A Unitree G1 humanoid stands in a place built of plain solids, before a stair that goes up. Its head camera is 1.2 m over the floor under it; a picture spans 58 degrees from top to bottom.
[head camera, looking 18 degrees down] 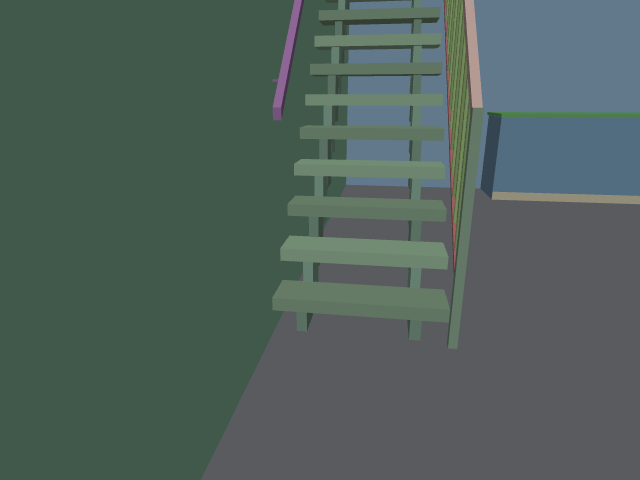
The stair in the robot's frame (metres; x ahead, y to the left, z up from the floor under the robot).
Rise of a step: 0.20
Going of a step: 0.20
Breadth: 0.91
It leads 9 degrees to the right of straight ahead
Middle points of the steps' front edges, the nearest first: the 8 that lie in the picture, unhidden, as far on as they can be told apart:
2.01 -0.20 0.21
2.21 -0.23 0.41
2.41 -0.26 0.62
2.62 -0.29 0.82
2.82 -0.32 1.03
3.02 -0.35 1.23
3.22 -0.38 1.44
3.43 -0.41 1.65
